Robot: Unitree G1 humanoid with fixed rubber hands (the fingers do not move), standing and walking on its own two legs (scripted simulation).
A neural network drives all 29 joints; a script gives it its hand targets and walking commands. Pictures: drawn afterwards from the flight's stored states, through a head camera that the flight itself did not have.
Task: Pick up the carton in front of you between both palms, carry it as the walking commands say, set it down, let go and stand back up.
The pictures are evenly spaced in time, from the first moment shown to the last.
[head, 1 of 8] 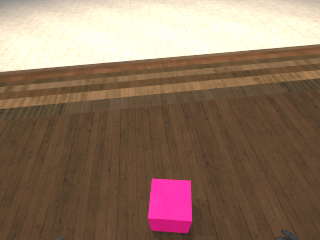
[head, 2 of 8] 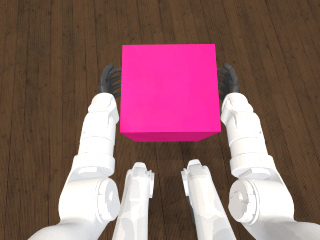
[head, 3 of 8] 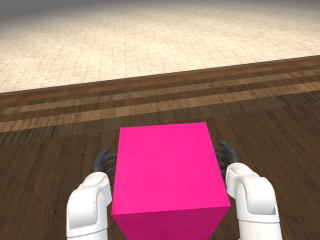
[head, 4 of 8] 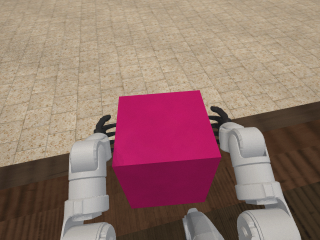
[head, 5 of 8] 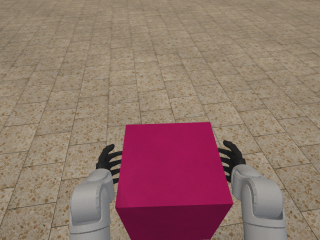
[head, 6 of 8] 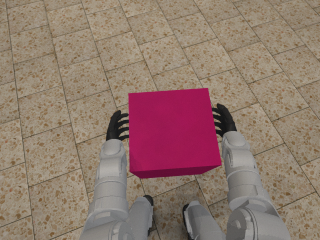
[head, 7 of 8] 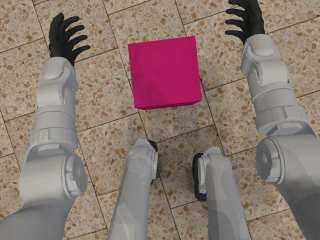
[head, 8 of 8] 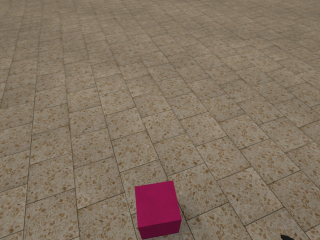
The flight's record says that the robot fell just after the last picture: no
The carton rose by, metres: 0.68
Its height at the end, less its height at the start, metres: -1.01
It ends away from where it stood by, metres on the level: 5.12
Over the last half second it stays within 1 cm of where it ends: yes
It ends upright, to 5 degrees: yes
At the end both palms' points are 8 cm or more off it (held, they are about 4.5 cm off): yes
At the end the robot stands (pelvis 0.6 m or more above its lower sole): yes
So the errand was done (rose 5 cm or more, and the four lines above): yes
